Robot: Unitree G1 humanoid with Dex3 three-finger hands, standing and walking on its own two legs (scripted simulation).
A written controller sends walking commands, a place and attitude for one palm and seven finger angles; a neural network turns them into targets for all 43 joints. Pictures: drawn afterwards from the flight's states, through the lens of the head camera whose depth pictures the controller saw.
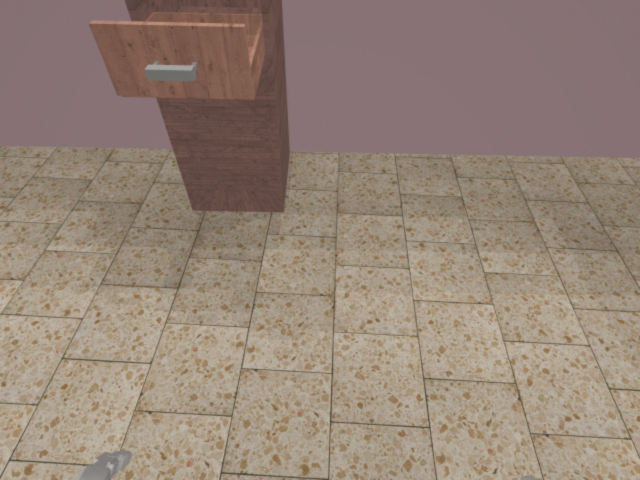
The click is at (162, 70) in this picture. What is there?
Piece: drawer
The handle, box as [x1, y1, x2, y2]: [145, 61, 197, 80]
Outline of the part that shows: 145,68 148,80 194,80 194,71 197,64 196,62 193,62 191,65 160,65 158,61 155,61 152,65 147,65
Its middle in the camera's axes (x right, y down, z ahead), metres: -0.37 -0.42 +0.95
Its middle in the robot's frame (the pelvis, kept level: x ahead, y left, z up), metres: +0.99 +0.42 +0.03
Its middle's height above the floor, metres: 0.80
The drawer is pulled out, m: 0.28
